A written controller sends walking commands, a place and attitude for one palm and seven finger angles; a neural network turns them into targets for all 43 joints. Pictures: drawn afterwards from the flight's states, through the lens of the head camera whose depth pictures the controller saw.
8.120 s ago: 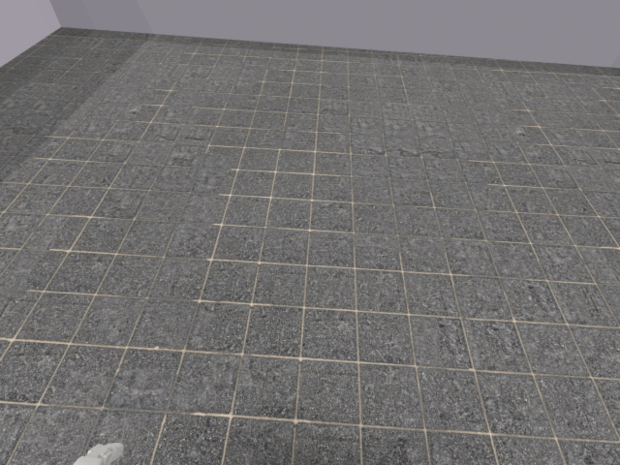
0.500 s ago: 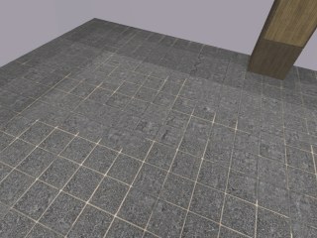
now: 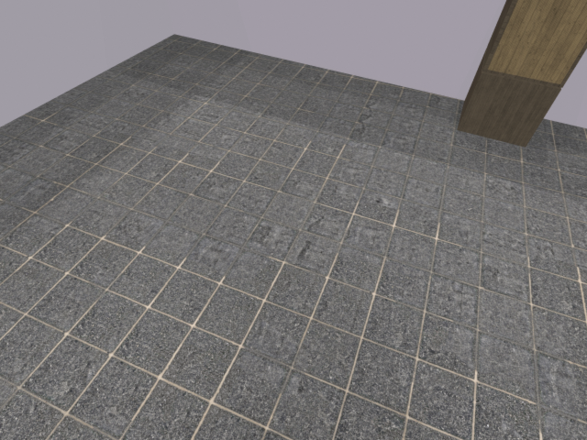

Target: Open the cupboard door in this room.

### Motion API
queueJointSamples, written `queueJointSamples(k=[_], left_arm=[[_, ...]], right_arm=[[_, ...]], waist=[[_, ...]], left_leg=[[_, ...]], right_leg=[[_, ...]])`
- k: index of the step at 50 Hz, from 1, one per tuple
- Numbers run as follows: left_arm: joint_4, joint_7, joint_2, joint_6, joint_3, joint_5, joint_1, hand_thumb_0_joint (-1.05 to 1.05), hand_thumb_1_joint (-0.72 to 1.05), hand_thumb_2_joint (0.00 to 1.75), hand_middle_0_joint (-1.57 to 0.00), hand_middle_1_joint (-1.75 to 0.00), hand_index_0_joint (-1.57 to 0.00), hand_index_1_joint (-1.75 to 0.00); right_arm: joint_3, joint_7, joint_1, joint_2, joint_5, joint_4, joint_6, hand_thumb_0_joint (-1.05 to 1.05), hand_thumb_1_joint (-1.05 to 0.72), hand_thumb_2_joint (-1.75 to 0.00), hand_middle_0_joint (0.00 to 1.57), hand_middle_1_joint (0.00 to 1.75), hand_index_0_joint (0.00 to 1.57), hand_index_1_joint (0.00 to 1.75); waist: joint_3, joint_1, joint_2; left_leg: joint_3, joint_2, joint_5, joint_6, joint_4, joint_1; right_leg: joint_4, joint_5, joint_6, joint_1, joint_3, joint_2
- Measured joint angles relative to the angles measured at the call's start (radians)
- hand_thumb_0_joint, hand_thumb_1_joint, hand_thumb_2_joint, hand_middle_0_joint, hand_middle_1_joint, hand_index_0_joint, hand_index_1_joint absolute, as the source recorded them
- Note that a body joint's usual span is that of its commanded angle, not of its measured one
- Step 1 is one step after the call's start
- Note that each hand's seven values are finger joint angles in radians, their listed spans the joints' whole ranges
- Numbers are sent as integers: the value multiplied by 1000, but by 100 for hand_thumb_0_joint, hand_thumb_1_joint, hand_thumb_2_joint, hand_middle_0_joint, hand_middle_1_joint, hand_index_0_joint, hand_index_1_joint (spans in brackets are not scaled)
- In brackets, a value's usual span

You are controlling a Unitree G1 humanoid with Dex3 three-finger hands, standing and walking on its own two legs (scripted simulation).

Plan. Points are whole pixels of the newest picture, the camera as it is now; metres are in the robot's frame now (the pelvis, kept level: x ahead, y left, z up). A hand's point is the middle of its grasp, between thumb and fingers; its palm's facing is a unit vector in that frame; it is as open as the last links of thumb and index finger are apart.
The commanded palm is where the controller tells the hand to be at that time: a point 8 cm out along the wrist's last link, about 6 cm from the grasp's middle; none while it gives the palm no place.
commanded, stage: turn or walk to find it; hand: left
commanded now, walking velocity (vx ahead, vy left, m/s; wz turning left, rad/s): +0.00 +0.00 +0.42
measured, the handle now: out of the picture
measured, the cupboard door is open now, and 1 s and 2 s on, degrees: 0 0 0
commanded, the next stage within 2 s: stand and wait in 0.10 s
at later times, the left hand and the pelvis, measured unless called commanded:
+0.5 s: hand out of the picture -0.01 +0.15 -0.18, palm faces +0.08 -0.98 -0.19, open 7.4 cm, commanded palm none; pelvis -0.01 -0.02 +0.00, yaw +2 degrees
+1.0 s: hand out of the picture -0.01 +0.16 -0.18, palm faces +0.09 -0.97 -0.21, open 7.4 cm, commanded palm none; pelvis -0.01 -0.03 +0.00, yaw +3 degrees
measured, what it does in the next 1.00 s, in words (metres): stands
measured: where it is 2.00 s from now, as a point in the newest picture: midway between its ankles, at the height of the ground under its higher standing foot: outside the picture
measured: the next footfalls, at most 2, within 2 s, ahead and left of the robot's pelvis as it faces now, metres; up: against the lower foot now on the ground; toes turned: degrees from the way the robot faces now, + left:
none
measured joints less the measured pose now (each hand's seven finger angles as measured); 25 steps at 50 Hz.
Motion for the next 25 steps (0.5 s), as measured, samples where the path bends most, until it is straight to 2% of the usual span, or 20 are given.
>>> queueJointSamples(k=[12, 25], left_arm=[[-28, 3, 13, 3, 10, 0, -25, 0, 91, 90, -20, -30, -19, -30], [-33, -2, 25, 2, 13, -1, -41, 0, 91, 90, -20, -30, -20, -30]], right_arm=[[-5, 7, -15, -9, -3, -13, 20, 0, -90, -90, 20, 30, 20, 29], [-4, 10, -17, -16, -4, -16, 20, 0, -91, -90, 20, 30, 20, 29]], waist=[[11, 0, 4], [9, -6, 7]], left_leg=[[-33, 5, -16, -13, 55, -45], [-47, 15, -4, -27, 49, -45]], right_leg=[[49, -27, -12, -28, -32, -1], [41, -21, -27, -24, -47, 9]])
